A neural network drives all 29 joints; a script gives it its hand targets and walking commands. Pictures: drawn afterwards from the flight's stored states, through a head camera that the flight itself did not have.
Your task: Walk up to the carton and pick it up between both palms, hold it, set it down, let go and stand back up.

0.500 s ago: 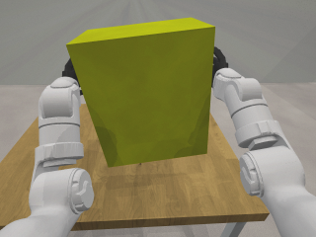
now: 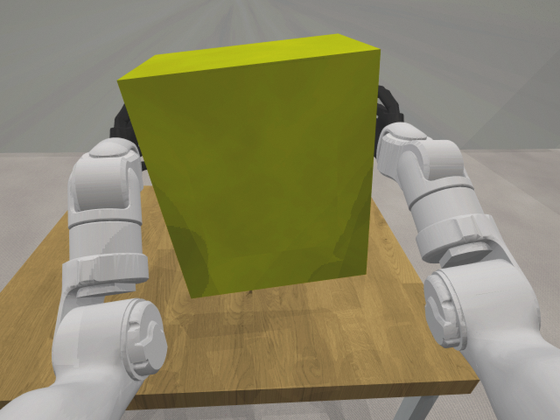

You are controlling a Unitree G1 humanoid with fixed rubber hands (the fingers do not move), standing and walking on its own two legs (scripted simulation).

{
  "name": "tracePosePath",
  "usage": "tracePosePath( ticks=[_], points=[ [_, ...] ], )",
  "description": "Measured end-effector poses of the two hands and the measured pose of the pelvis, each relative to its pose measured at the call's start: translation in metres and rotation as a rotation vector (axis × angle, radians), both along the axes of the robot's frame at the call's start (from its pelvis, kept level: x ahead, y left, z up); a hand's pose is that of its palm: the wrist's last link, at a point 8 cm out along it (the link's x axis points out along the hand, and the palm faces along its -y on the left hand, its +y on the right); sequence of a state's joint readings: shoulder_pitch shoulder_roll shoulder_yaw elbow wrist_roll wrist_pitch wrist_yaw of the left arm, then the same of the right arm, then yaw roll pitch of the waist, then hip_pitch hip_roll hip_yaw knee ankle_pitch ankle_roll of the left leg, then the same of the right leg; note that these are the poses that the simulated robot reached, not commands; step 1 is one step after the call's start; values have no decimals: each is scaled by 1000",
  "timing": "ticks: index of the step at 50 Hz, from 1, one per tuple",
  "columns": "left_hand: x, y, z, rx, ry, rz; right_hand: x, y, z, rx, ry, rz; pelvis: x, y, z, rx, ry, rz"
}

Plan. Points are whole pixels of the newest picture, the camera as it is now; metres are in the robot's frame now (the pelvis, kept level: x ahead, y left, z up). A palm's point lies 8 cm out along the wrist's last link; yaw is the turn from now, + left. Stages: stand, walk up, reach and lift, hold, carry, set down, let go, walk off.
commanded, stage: hold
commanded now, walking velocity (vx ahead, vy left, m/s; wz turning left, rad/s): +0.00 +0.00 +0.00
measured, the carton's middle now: (263, 167) +0.37 +0.01 +0.27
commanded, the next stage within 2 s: none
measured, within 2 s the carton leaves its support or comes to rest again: neither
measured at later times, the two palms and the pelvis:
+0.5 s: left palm (129, 149) +0.36 +0.18 +0.29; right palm (391, 135) +0.37 -0.16 +0.32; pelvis +0.00 +0.00 +0.00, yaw +0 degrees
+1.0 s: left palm (132, 150) +0.37 +0.18 +0.29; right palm (392, 135) +0.37 -0.16 +0.32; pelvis +0.00 +0.00 +0.00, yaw +0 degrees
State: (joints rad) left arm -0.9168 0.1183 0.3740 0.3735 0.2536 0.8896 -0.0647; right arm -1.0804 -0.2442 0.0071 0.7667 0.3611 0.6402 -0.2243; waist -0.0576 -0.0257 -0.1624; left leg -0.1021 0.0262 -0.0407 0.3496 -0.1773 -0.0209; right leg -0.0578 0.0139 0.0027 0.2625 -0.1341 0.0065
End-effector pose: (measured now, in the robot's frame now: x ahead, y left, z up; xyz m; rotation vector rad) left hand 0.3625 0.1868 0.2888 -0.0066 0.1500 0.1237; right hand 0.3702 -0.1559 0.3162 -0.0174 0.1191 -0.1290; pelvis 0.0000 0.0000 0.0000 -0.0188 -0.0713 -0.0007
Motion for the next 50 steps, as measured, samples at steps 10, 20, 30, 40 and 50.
tracePosePath(
  ticks=[10,20,30,40,50],
  points=[
    [1,-3,2,1,0,-8,-1,-2,4,-6,2,-9,-1,0,0,1,7,-2],
    [2,-5,5,7,-3,-9,-1,-5,4,-5,1,-9,0,0,0,0,8,-8],
    [3,-4,2,3,8,-10,0,-4,2,-10,14,-10,0,0,0,1,6,-5],
    [2,-4,2,10,-2,-7,0,-4,3,-7,5,-6,0,0,0,0,10,-1],
    [4,-6,2,7,5,-13,0,-6,4,-7,13,-13,1,0,0,0,11,-4]
  ],
)
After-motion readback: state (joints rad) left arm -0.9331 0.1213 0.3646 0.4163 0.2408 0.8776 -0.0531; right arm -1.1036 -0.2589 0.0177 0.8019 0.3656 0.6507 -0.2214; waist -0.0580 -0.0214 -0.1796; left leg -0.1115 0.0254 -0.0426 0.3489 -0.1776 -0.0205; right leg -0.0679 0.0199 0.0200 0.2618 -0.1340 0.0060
